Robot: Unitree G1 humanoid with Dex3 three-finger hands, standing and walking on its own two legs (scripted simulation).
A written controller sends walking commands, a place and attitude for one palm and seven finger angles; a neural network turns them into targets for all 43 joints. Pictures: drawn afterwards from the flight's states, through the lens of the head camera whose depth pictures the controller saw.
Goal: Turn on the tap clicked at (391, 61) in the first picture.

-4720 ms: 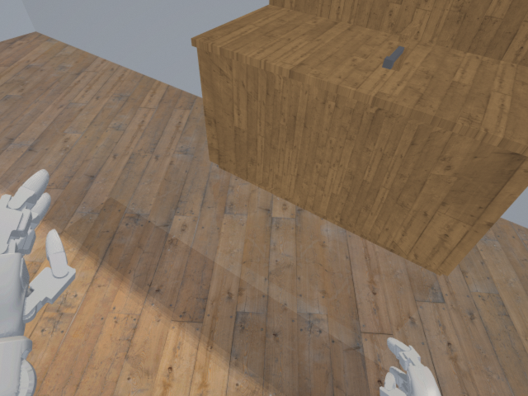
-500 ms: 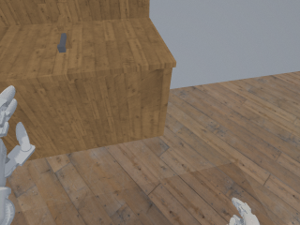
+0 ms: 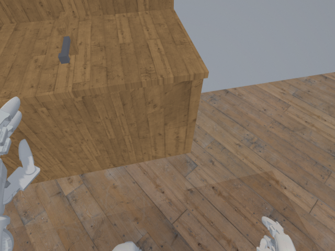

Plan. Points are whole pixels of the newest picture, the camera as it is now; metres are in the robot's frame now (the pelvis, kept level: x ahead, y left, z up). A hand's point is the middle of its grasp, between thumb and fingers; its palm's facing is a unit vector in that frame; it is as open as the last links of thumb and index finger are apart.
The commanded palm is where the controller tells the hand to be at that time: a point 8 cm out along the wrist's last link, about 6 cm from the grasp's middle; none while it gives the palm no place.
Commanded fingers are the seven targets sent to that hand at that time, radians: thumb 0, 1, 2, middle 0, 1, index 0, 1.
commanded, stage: take the last steps up to it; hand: left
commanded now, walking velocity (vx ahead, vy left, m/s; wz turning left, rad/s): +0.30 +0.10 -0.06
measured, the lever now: (64, 58) +0.69 +0.42 +0.05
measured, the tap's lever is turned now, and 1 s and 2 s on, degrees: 0 0 0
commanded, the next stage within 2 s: come to a stop and stand still in 0.76 s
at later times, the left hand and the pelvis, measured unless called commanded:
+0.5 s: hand (59, 107) +0.35 +0.24 +0.17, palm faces +0.38 -0.80 -0.46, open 7.4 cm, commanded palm +0.29 +0.29 +0.18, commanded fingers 0.00 0.90 0.90 -0.20 -0.30 -0.20 -0.30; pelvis +0.12 +0.02 +0.00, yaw -2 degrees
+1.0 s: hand (69, 75) +0.45 +0.26 +0.17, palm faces +0.34 -0.81 -0.47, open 7.4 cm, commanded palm +0.40 +0.31 +0.18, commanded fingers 0.00 0.90 0.90 -0.20 -0.30 -0.20 -0.30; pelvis +0.22 +0.04 -0.01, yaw -3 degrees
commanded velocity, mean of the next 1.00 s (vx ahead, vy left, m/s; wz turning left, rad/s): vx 0.17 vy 0.08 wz -0.01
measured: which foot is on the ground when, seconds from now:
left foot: up 0.00-0.04, down 0.06-0.34, up 0.36-0.66, down 0.68-1.00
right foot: down 0.00-0.06, up 0.08-0.30, down 0.32-0.68, up 0.70-0.94, down 0.96-1.00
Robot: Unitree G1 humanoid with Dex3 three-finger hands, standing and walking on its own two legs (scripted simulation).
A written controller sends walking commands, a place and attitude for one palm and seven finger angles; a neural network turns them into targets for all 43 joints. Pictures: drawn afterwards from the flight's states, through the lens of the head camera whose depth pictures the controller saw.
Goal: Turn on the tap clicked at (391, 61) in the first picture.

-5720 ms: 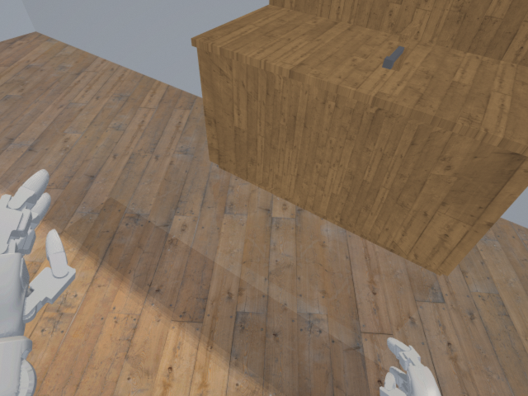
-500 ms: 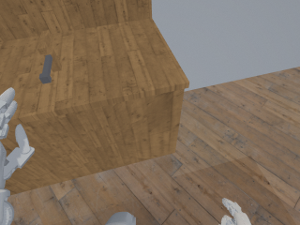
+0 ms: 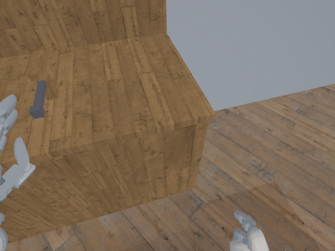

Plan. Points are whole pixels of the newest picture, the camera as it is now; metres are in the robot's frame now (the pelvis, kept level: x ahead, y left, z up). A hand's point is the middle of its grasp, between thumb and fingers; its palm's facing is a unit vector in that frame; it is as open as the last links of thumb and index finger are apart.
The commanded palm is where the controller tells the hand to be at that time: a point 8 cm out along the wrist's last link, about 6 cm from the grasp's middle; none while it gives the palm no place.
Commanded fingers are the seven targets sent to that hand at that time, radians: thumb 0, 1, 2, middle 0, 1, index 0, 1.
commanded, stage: come to a stop and stand still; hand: left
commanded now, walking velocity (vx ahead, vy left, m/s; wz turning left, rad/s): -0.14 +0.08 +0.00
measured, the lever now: (37, 111) +0.45 +0.40 +0.06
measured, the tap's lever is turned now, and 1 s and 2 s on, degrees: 0 0 0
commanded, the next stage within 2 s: look again from close up in 0.90 s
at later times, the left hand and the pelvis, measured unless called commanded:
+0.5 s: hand (20, 182) +0.19 +0.24 +0.18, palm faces +0.41 -0.83 -0.37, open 7.4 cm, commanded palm +0.14 +0.28 +0.19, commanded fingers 0.00 0.90 0.90 -0.20 -0.30 -0.20 -0.30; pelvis -0.02 +0.01 +0.01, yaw -1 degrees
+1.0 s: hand (20, 198) +0.17 +0.24 +0.16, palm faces +0.37 -0.85 -0.38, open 7.4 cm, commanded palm +0.12 +0.29 +0.19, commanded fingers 0.00 0.90 0.90 -0.20 -0.30 -0.20 -0.30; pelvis -0.05 +0.01 +0.01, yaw -1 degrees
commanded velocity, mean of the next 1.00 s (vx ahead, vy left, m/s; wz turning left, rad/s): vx -0.02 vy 0.01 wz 0.00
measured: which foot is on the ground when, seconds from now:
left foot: down 0.00-0.00, up 0.02-0.22, down 0.24-1.00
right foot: down 0.00-1.00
